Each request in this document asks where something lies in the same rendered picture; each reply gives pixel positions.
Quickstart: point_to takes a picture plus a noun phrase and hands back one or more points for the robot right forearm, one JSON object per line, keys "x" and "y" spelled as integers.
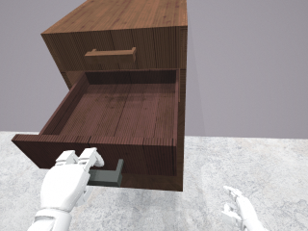
{"x": 253, "y": 224}

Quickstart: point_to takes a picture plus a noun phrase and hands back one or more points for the robot left forearm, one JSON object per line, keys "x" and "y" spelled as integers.
{"x": 51, "y": 220}

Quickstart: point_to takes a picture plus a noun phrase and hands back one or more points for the drawer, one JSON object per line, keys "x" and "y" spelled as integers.
{"x": 130, "y": 115}

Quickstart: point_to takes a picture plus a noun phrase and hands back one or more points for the cabinet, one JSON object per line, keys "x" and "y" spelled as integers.
{"x": 157, "y": 30}

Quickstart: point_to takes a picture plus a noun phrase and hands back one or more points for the robot left hand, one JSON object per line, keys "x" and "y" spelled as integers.
{"x": 65, "y": 184}

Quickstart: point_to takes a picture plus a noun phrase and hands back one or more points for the robot right hand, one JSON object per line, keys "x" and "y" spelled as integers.
{"x": 235, "y": 215}

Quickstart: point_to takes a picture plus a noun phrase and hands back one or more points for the handle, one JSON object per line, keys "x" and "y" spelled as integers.
{"x": 106, "y": 178}
{"x": 111, "y": 57}

